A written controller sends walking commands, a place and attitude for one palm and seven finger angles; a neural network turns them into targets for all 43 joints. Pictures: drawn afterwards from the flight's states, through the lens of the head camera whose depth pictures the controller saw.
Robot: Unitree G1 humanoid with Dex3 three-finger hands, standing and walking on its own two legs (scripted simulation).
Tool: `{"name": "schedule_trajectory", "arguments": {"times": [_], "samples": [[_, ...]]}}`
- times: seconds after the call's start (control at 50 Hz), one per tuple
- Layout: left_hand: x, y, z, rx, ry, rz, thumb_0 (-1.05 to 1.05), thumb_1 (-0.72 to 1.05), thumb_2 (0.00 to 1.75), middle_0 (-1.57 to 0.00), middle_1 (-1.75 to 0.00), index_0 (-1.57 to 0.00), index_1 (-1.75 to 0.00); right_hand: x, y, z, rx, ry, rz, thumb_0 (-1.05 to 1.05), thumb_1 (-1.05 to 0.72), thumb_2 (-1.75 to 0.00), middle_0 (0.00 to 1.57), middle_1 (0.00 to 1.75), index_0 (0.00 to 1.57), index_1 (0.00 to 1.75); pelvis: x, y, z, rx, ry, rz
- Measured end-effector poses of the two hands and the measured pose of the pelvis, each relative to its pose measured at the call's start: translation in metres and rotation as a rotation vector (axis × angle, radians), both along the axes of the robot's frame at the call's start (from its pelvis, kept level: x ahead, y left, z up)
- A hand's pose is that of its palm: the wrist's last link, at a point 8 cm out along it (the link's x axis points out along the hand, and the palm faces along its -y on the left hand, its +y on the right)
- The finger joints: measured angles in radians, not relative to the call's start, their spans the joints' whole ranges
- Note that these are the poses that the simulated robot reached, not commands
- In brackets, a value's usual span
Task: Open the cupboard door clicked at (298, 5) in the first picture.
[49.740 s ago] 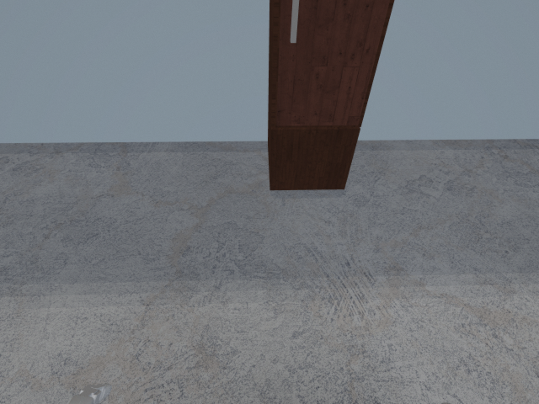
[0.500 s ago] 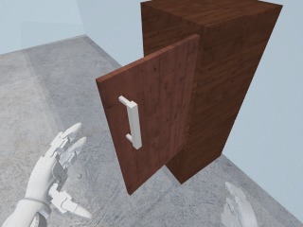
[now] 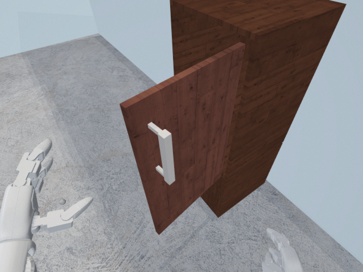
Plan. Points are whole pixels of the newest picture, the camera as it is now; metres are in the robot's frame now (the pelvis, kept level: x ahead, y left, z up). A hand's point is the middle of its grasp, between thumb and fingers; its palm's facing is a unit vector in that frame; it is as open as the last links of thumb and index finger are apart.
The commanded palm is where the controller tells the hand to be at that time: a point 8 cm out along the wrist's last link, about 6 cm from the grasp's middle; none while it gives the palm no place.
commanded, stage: draw the hand back to the body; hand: left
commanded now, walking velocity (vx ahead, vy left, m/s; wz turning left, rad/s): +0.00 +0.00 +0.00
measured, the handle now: (161, 155) +0.33 +0.09 +0.10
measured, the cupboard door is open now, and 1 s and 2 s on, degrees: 99 99 99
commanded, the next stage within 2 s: step back with the hand held close in 0.64 s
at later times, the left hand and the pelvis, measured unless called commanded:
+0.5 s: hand (50, 190) +0.21 +0.26 +0.14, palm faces +0.43 -0.82 -0.39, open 7.6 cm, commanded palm +0.16 +0.30 +0.16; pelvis +0.01 +0.00 +0.00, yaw +0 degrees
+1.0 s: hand (48, 199) +0.19 +0.25 +0.15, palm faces +0.34 -0.80 -0.49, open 7.4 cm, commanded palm +0.13 +0.29 +0.17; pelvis -0.01 +0.00 +0.00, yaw -1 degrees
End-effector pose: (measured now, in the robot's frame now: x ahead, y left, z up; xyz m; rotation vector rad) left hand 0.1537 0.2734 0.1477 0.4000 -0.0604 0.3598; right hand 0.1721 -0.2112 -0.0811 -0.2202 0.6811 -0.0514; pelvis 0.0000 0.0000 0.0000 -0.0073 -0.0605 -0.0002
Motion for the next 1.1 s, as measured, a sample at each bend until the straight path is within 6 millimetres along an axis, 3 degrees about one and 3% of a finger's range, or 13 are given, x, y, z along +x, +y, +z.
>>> {"name": "schedule_trajectory", "arguments": {"times": [0.3, 0.44, 0.54, 0.88, 1.1], "samples": [[0.013, 0.026, 0.017, 0.054, -0.04, 0.07, 0.01, 0.67, 0.8, -0.2, -0.3, -0.2, -0.3, 0.018, -0.01, 0.006, -0.015, 0.011, -0.025, 0.02, -0.9, -0.9, 0.2, 0.3, 0.21, 0.3, 0.013, 0.001, 0.002, 0.002, 0.002, -0.01], [0.012, 0.025, 0.015, 0.039, -0.031, 0.083, 0.01, 0.83, 0.87, -0.2, -0.3, -0.2, -0.3, 0.018, -0.013, 0.006, -0.009, 0.018, -0.023, 0.02, -0.9, -0.9, 0.2, 0.3, 0.21, 0.3, 0.012, -0.002, 0.002, 0.002, 0.004, -0.009], [0.009, 0.019, 0.011, 0.024, -0.018, 0.075, 0.02, 0.87, 0.89, -0.21, -0.3, -0.2, -0.3, 0.015, -0.014, 0.005, -0.009, 0.026, -0.024, 0.02, -0.9, -0.9, 0.2, 0.3, 0.21, 0.3, 0.01, -0.005, 0.003, 0.002, 0.001, -0.007], [-0.003, 0.012, 0.027, 0.104, -0.053, 0.045, 0.02, 0.89, 0.9, -0.21, -0.3, -0.21, -0.3, -0.001, -0.025, 0.003, -0.006, 0.037, -0.051, 0.02, -0.9, -0.9, 0.2, 0.3, 0.21, 0.3, -0.004, -0.011, 0.002, -0.013, 0.028, -0.007], [-0.012, 0.019, 0.02, 0.156, 0.026, -0.039, 0.02, 0.89, 0.9, -0.21, -0.3, -0.21, -0.3, -0.031, -0.033, 0.003, -0.037, 0.077, -0.153, 0.02, -0.9, -0.9, 0.2, 0.3, 0.21, 0.3, -0.027, 0.003, -0.001, -0.013, 0.065, -0.03]]}}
